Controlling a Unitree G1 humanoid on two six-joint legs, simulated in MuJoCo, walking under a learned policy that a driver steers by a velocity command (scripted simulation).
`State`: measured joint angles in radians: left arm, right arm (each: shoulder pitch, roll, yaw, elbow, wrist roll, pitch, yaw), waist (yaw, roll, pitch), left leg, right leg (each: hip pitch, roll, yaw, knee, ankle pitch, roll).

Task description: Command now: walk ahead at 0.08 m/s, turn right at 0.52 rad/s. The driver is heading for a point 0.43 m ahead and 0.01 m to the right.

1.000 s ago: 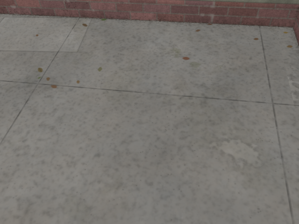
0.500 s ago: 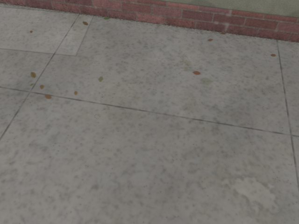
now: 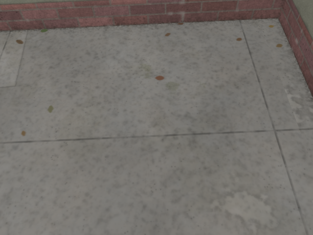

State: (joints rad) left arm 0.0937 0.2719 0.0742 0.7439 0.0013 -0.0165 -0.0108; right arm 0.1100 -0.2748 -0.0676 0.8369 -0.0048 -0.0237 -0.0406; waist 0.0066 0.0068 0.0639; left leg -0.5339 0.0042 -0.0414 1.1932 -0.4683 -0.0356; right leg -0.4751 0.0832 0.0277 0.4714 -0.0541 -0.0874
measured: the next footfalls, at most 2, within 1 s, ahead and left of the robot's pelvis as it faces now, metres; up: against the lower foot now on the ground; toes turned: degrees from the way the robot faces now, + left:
left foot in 0.30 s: +0.12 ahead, +0.16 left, +0.00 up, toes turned -9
right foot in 0.58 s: +0.06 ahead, -0.09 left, +0.00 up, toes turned -6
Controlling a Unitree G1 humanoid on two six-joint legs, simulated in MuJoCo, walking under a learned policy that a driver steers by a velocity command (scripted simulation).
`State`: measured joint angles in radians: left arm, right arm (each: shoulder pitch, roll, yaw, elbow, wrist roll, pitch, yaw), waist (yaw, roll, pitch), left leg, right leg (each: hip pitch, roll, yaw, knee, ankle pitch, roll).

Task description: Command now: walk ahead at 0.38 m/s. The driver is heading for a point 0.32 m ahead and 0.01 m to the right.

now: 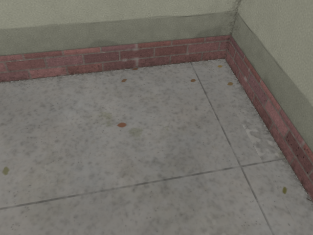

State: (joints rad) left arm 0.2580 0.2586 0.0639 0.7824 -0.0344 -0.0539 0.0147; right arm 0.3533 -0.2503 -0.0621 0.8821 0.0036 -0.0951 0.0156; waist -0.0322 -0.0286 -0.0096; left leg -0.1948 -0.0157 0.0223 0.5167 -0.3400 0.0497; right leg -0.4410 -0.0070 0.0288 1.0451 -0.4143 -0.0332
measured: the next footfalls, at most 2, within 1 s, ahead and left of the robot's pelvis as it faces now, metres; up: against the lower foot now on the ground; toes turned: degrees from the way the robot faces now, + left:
right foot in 0.30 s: +0.31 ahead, -0.16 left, +0.00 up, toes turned -2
left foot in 0.70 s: +0.33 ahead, +0.08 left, +0.00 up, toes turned +0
